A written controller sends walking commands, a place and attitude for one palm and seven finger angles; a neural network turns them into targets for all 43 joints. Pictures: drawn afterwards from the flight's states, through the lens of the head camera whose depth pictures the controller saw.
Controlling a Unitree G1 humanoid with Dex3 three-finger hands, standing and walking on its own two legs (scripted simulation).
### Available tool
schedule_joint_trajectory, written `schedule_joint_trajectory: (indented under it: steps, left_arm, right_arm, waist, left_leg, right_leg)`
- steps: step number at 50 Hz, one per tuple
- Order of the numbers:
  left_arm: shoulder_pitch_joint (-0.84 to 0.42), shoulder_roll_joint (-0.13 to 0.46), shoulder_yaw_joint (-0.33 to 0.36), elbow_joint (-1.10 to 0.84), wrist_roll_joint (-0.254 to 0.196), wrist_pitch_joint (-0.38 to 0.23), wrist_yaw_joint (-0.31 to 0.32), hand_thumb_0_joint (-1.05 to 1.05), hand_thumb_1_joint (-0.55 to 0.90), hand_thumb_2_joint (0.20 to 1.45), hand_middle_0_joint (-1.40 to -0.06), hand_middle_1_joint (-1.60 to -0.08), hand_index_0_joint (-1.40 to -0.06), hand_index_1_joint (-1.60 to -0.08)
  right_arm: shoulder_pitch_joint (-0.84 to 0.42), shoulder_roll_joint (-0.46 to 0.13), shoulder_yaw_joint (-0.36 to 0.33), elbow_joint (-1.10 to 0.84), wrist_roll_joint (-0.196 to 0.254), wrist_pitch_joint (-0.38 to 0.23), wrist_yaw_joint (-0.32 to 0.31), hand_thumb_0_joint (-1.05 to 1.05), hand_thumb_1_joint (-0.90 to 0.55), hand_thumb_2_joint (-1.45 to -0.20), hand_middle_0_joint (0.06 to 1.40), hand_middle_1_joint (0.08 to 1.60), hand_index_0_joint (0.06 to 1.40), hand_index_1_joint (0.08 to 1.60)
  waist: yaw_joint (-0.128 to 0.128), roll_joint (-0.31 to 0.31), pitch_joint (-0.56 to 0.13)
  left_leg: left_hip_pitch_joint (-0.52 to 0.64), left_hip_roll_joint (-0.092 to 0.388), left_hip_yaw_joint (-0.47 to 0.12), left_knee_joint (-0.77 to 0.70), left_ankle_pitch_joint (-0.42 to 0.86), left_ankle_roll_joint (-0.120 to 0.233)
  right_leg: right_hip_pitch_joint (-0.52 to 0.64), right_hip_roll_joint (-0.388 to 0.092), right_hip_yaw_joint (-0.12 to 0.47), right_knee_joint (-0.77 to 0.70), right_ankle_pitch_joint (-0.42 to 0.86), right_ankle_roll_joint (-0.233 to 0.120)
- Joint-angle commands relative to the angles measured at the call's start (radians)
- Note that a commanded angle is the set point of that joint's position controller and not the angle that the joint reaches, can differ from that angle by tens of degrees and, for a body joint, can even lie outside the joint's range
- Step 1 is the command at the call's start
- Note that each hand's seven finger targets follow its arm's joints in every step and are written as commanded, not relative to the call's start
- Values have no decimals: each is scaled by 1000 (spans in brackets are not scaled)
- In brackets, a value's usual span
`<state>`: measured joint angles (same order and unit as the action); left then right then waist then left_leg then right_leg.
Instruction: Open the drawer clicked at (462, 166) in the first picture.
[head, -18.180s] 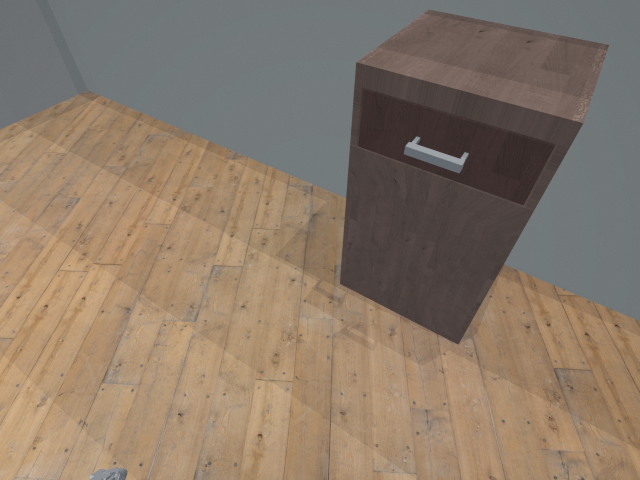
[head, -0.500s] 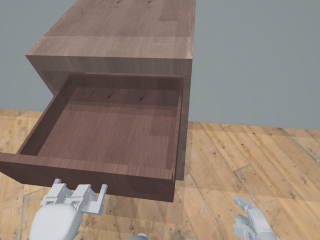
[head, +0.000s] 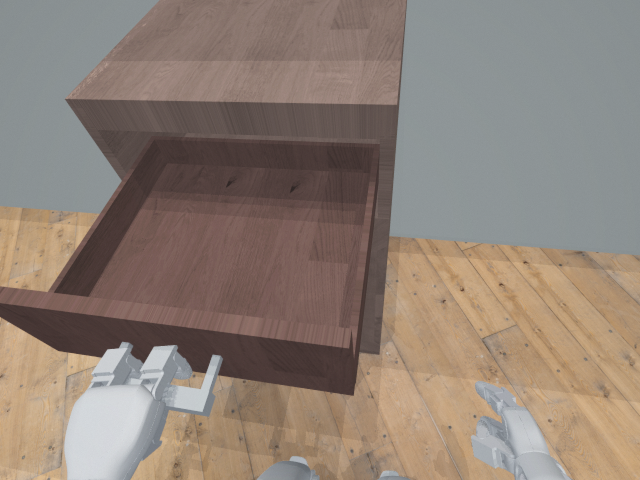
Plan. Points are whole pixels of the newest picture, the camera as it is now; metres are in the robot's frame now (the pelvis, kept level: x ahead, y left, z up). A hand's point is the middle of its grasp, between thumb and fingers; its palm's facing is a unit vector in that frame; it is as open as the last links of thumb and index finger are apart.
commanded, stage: open the thumb to release the handle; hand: left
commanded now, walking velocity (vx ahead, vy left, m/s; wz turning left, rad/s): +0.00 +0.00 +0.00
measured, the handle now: (161, 375) +0.23 +0.21 +0.03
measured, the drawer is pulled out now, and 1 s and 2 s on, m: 0.30 0.30 0.30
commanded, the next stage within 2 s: lift the hand off the handle in 0.30 s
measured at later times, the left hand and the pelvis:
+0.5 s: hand (146, 428) +0.17 +0.22 +0.02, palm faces +0.04 -0.13 -0.99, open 13.6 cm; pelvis -0.01 +0.02 +0.01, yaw -1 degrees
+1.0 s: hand (136, 410) +0.19 +0.22 +0.04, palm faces +0.04 -0.15 -0.99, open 13.4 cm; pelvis -0.02 +0.03 +0.03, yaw -1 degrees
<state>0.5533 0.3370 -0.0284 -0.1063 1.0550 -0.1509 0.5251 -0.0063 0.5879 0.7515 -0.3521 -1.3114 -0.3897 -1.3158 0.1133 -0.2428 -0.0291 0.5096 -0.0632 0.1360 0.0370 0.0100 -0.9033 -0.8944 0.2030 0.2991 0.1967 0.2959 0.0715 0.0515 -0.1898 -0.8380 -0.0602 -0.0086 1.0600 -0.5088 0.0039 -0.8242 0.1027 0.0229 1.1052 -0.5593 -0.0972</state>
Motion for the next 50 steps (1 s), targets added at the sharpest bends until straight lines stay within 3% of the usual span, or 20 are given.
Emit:
schedule_joint_trajectory:
  steps: [1, 4, 10, 13, 16, 18, 19, 20, 21, 26, 27, 28, 29, 32, 33, 35, 37, 39, 44, 50]
  left_arm:
    - [28, 180, 108, -124, -8, 33, 21, 0, 130, 570, -345, -1268, -345, -1268]
    - [-23, 171, 86, -118, 8, 27, 17, 0, -80, 480, -330, -1245, -330, -1245]
    - [-38, 155, 71, -114, 7, 31, 15, 0, -500, 300, -300, -1200, -300, -1200]
    - [-36, 139, 57, -101, 5, 36, 17, 0, -500, 300, -300, -1200, -300, -1200]
    - [-38, 161, 84, -101, 10, 40, 24, 0, -500, 300, -300, -1200, -300, -1200]
    - [-39, 130, 46, -107, 17, 43, 25, 0, -500, 300, -300, -1200, -300, -1200]
    - [-63, 138, 45, -117, 20, 49, 25, 0, -500, 300, -300, -1200, -300, -1200]
    - [-20, 103, 14, -127, 17, 52, 22, 0, -500, 300, -300, -1200, -300, -1200]
    - [-24, 104, 13, -125, 12, 56, 20, 0, -500, 300, -300, -1200, -300, -1200]
    - [-86, 124, 16, -114, 25, 73, 23, 0, -500, 300, -300, -1200, -300, -1200]
    - [-97, 121, 11, -107, 34, 76, 24, 0, -500, 300, -300, -1200, -300, -1200]
    - [-126, 94, -23, -108, 34, 81, 23, 0, -500, 300, -300, -1200, -300, -1200]
    - [-169, 114, -7, -121, 42, 84, 26, 0, -500, 300, -300, -1200, -300, -1200]
    - [-186, 105, -20, -98, 44, 101, 27, 0, -500, 300, -300, -1200, -300, -1200]
    - [-210, 74, -58, -90, 37, 108, 23, 0, -500, 300, -300, -1200, -300, -1200]
    - [-229, 102, -31, -80, 40, 115, 24, 0, -500, 300, -300, -1200, -300, -1200]
    - [-245, 109, -37, -136, 32, 122, 18, 0, -500, 300, -300, -1200, -300, -1200]
    - [-260, 140, -19, -171, 24, 129, 12, 0, -500, 300, -300, -1200, -300, -1200]
    - [-264, 136, -32, -243, 1, 126, -19, 0, -500, 300, -300, -1200, -300, -1200]
    - [-154, 113, -48, -290, -23, 126, -55, 0, -500, 300, -300, -1200, -300, -1200]
  right_arm:
    - [-87, -81, -12, -169, 13, -36, -18, 0, -900, -900, 200, 300, 200, 300]
    - [-87, -80, -12, -163, 13, -40, -18, 0, -900, -900, 200, 300, 200, 300]
    - [-86, -78, -17, -168, 13, -40, -15, 0, -900, -900, 200, 300, 200, 300]
    - [-88, -78, -17, -170, 17, -40, -13, 0, -900, -900, 200, 300, 200, 300]
    - [-90, -82, -15, -173, 16, -38, -12, 0, -900, -900, 200, 300, 200, 300]
    - [-88, -80, -18, -177, 17, -36, -9, 0, -900, -900, 200, 300, 200, 300]
    - [-88, -81, -18, -176, 12, -34, -5, 0, -900, -900, 200, 300, 200, 300]
    - [-89, -77, -20, -185, 13, -35, -2, 0, -900, -900, 200, 300, 200, 300]
    - [-88, -80, -16, -188, 16, -37, 2, 0, -900, -900, 200, 300, 200, 300]
    - [-86, -84, -13, -186, 17, -34, -5, 0, -900, -900, 200, 300, 200, 300]
    - [-90, -81, -13, -184, 14, -32, -3, 0, -900, -900, 200, 300, 200, 300]
    - [-87, -82, -15, -184, 19, -30, -6, 0, -900, -900, 200, 300, 200, 300]
    - [-84, -82, -16, -180, 15, -28, -5, 0, -900, -900, 200, 300, 200, 300]
    - [-86, -80, -14, -180, 18, -26, -9, 0, -900, -900, 200, 300, 200, 300]
    - [-82, -80, -16, -176, 23, -26, -13, 0, -900, -900, 200, 300, 200, 300]
    - [-84, -80, -16, -172, 24, -24, -18, 0, -900, -900, 200, 300, 200, 300]
    - [-90, -79, -12, -178, 24, -24, -18, 0, -900, -900, 200, 300, 200, 300]
    - [-94, -78, -9, -179, 28, -21, -23, 0, -900, -900, 200, 300, 200, 300]
    - [-102, -75, -4, -182, 29, -26, -24, 0, -900, -900, 200, 300, 200, 300]
    - [-109, -72, -6, -198, 36, -30, -8, 0, -900, -900, 200, 300, 200, 300]
  waist:
    - [-19, -148, -154]
    - [-13, -96, -142]
    - [-14, -72, -126]
    - [-19, -73, -109]
    - [-12, -69, -128]
    - [-14, -40, -121]
    - [-16, -55, -126]
    - [-8, -52, -131]
    - [-19, -59, -128]
    - [-24, -79, -109]
    - [-20, -85, -120]
    - [-34, -65, -93]
    - [-29, -60, -119]
    - [-28, -58, -127]
    - [-43, -54, -109]
    - [-34, -78, -119]
    - [-29, -60, -158]
    - [-24, -51, -156]
    - [-26, -25, -128]
    - [-15, -30, -86]
  left_leg:
    - [131, -23, -2, -91, 245, 44]
    - [162, -23, -1, -104, 224, 42]
    - [189, -16, -6, -121, 212, 44]
    - [187, -13, -6, -124, 207, 47]
    - [200, -10, -11, -130, 218, 43]
    - [212, -7, -10, -132, 214, 43]
    - [222, -6, -9, -127, 213, 39]
    - [226, -5, -10, -133, 220, 41]
    - [234, -3, -15, -138, 231, 42]
    - [221, 1, -19, -142, 200, 43]
    - [225, 2, -15, -138, 196, 39]
    - [224, 3, -19, -143, 184, 43]
    - [244, 6, -19, -140, 186, 38]
    - [258, 9, -20, -150, 182, 38]
    - [253, 9, -23, -158, 174, 44]
    - [257, 10, -23, -164, 181, 42]
    - [298, 11, -21, -175, 208, 43]
    - [319, 10, -24, -194, 219, 42]
    - [369, 16, -26, -229, 234, 42]
    - [392, 25, -30, -262, 266, 41]
  right_leg:
    - [222, -79, 161, -255, 551, 53]
    - [191, -74, 162, -270, 455, 46]
    - [173, -64, 137, -284, 381, 38]
    - [163, -61, 126, -285, 371, 36]
    - [155, -53, 120, -276, 360, 31]
    - [133, -50, 101, -268, 329, 28]
    - [109, -50, 110, -270, 307, 29]
    - [127, -47, 99, -267, 313, 27]
    - [119, -46, 91, -267, 322, 25]
    - [108, -46, 83, -274, 277, 27]
    - [92, -47, 92, -271, 257, 29]
    - [92, -47, 72, -275, 251, 29]
    - [69, -45, 86, -274, 223, 26]
    - [73, -41, 79, -278, 208, 25]
    - [86, -45, 56, -284, 215, 29]
    - [100, -41, 66, -289, 220, 30]
    - [121, -44, 74, -299, 242, 28]
    - [143, -43, 75, -312, 244, 28]
    - [162, -44, 73, -344, 238, 25]
    - [205, -43, 57, -361, 263, 25]
